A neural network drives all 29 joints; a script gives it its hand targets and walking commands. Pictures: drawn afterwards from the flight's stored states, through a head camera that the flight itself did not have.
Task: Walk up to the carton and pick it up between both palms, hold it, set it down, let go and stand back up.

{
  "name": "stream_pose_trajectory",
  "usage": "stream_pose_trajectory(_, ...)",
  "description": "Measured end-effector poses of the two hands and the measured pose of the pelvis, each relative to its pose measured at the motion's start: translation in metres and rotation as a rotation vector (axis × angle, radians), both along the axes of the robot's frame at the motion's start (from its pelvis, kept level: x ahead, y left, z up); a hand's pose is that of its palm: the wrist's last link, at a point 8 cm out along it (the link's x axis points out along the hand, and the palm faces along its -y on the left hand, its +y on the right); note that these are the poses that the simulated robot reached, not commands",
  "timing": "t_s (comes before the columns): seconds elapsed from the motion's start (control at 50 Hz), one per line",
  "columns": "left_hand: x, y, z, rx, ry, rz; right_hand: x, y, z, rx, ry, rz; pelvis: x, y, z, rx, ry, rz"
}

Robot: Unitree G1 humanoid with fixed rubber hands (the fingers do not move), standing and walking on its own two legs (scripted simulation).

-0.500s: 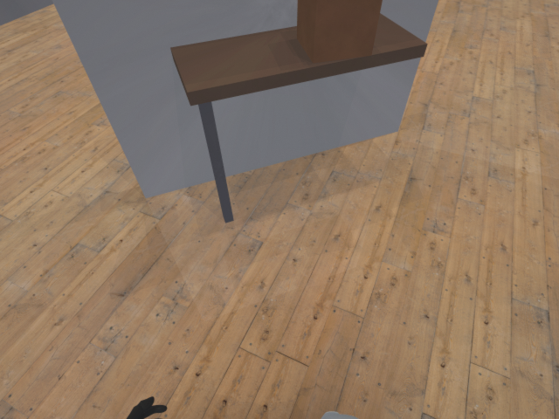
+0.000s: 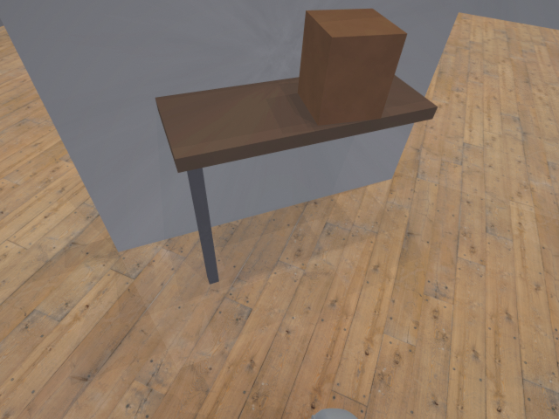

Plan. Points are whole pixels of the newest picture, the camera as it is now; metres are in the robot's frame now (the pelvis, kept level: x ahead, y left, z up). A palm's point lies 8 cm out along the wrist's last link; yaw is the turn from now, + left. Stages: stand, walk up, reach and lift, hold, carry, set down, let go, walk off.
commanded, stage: walk up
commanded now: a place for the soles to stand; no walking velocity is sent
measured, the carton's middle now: (345, 67) +1.04 -0.23 +0.04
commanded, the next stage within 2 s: none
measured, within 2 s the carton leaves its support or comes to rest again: neither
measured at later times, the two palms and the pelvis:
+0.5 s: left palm (192, 351) +0.27 +0.14 -0.11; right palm (475, 338) +0.29 -0.37 -0.12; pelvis +0.23 -0.12 +0.01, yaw +2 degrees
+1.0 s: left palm (226, 263) +0.46 +0.10 -0.12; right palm (470, 266) +0.43 -0.42 -0.10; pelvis +0.41 -0.17 +0.00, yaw +5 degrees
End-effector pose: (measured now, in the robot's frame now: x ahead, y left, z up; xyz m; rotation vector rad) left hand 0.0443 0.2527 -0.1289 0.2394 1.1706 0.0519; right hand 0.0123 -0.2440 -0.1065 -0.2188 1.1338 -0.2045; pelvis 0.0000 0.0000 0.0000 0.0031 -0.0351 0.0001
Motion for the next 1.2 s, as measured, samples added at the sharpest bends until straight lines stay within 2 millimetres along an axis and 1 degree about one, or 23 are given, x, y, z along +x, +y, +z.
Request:
stream_pose_trajectory(0.08,0.075,-0.013,0.015,-0.011,-0.085,-0.035,-0.005,-0.010,0.006,0.004,0.095,-0.041,0.037,-0.011,0.009,-0.004,0.005,0.005)
stream_pose_trajectory(0.12,0.110,-0.025,0.019,-0.021,-0.118,-0.051,-0.001,-0.017,0.005,0.011,0.134,-0.054,0.056,-0.018,0.010,0.000,0.007,0.007)
stream_pose_trajectory(0.16,0.145,-0.041,0.022,-0.033,-0.148,-0.070,0.010,-0.025,0.002,0.021,0.160,-0.059,0.075,-0.027,0.008,0.007,0.007,0.007)
stream_pose_trajectory(0.2,0.179,-0.060,0.022,-0.042,-0.171,-0.089,0.026,-0.036,-0.004,0.031,0.173,-0.058,0.096,-0.038,0.005,0.017,0.006,0.004)
stream_pose_trajectory(0.26,0.226,-0.088,0.019,-0.037,-0.199,-0.113,0.058,-0.058,-0.017,0.044,0.187,-0.050,0.131,-0.060,-0.004,0.028,0.006,0.003)
stream_pose_trajectory(0.3,0.251,-0.103,0.013,-0.015,-0.226,-0.101,0.084,-0.077,-0.032,0.050,0.205,-0.026,0.155,-0.077,-0.016,0.032,0.007,0.011)
stream_pose_trajectory(0.32,0.258,-0.108,0.011,-0.004,-0.228,-0.083,0.098,-0.086,-0.038,0.052,0.212,-0.011,0.163,-0.083,-0.019,0.020,0.000,0.007)
stream_pose_trajectory(0.34,0.260,-0.112,0.010,0.002,-0.222,-0.057,0.114,-0.093,-0.041,0.054,0.208,-0.003,0.170,-0.089,-0.020,0.017,-0.008,0.008)
stream_pose_trajectory(0.38,0.257,-0.114,0.012,0.013,-0.191,0.016,0.153,-0.104,-0.038,0.054,0.174,0.019,0.185,-0.098,-0.015,0.019,-0.014,0.012)
stream_pose_trajectory(0.46,0.238,-0.113,0.021,0.049,-0.099,0.110,0.238,-0.118,-0.018,0.048,0.055,0.087,0.215,-0.112,0.001,0.020,-0.014,0.027)
stream_pose_trajectory(0.52,0.223,-0.114,0.023,0.063,-0.036,0.155,0.290,-0.123,-0.008,0.039,-0.005,0.134,0.239,-0.119,0.006,0.014,-0.007,0.034)
stream_pose_trajectory(0.58,0.214,-0.118,0.020,0.060,0.024,0.187,0.332,-0.123,-0.004,0.034,-0.029,0.169,0.262,-0.124,0.007,0.006,-0.006,0.048)
stream_pose_trajectory(0.64,0.214,-0.125,0.011,0.038,0.075,0.207,0.372,-0.115,-0.004,0.037,-0.048,0.202,0.284,-0.126,0.004,-0.001,-0.007,0.064)
stream_pose_trajectory(0.7,0.221,-0.128,-0.004,0.014,0.121,0.213,0.411,-0.105,-0.006,0.036,-0.084,0.226,0.310,-0.126,-0.004,-0.003,-0.009,0.077)
stream_pose_trajectory(0.74,0.232,-0.129,-0.018,0.004,0.148,0.197,0.431,-0.102,-0.014,0.020,-0.125,0.224,0.328,-0.123,-0.017,-0.007,-0.006,0.076)
stream_pose_trajectory(0.78,0.250,-0.131,-0.027,-0.001,0.169,0.169,0.438,-0.104,-0.017,0.011,-0.131,0.189,0.340,-0.125,-0.022,0.014,-0.013,0.086)
stream_pose_trajectory(0.82,0.275,-0.134,-0.026,-0.002,0.161,0.144,0.436,-0.113,-0.016,-0.001,-0.106,0.140,0.352,-0.129,-0.019,0.018,-0.016,0.089)
stream_pose_trajectory(0.92,0.357,-0.140,-0.005,0.004,0.042,0.094,0.421,-0.143,-0.001,-0.032,-0.014,0.081,0.382,-0.146,-0.002,0.002,-0.014,0.087)
stream_pose_trajectory(1.0,0.412,-0.156,0.007,0.001,-0.029,0.075,0.421,-0.172,0.004,-0.043,0.043,0.059,0.410,-0.166,0.005,0.000,-0.005,0.088)
stream_pose_trajectory(1.08,0.458,-0.188,0.010,-0.004,-0.057,0.048,0.438,-0.206,-0.003,-0.039,0.072,0.055,0.439,-0.193,0.002,0.013,0.001,0.084)
stream_pose_trajectory(1.14,0.488,-0.217,0.004,0.011,-0.076,0.040,0.462,-0.234,-0.018,-0.018,0.081,0.070,0.462,-0.220,-0.009,0.027,-0.001,0.084)
stream_pose_trajectory(1.16,0.496,-0.226,0.000,0.022,-0.086,0.047,0.471,-0.244,-0.026,-0.011,0.085,0.083,0.470,-0.229,-0.015,0.031,-0.002,0.085)
stream_pose_trajectory(1.2,0.503,-0.246,-0.002,0.024,-0.085,0.076,0.491,-0.259,-0.036,-0.001,0.097,0.103,0.479,-0.242,-0.018,0.013,-0.013,0.080)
